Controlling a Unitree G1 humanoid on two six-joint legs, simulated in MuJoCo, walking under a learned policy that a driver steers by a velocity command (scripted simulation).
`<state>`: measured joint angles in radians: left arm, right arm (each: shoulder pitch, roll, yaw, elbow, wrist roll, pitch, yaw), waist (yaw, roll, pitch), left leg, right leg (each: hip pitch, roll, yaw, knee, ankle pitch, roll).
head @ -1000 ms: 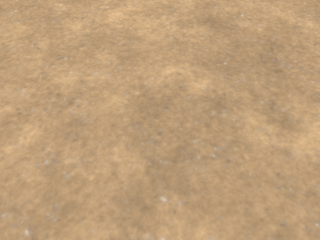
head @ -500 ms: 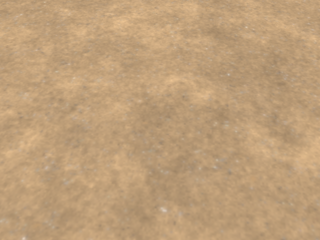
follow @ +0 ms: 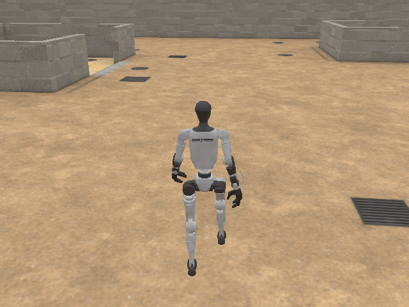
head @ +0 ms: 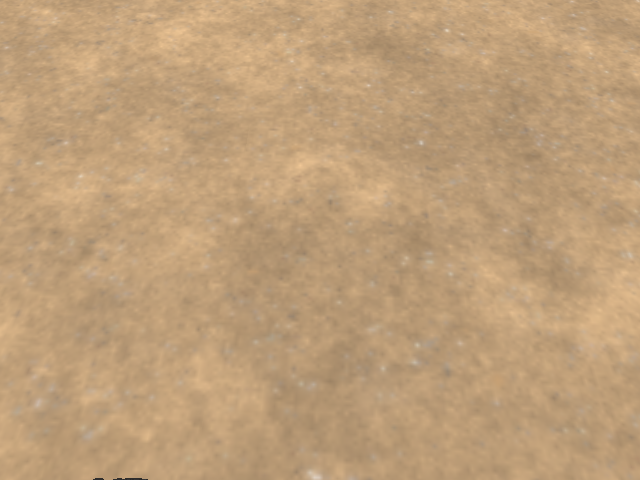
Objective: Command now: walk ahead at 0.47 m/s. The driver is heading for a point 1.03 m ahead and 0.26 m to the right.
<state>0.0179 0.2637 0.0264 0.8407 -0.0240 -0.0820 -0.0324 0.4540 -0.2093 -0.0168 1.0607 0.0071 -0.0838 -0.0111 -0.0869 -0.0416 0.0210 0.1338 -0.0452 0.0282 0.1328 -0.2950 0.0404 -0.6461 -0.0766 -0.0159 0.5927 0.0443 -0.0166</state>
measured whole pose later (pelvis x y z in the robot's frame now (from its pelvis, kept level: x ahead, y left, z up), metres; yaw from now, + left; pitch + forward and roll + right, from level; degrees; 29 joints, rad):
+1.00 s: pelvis +0.57 +0.01 +0.01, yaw -13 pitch +0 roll +3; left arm 0.15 0.28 0.08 0.84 -0.02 -0.03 -0.01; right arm 0.30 -0.26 -0.07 0.94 -0.01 -0.10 -0.01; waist -0.05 -0.04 0.03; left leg -0.01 -0.02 0.22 0.23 -0.22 0.03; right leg -0.68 -0.13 0.05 0.85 -0.04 -0.02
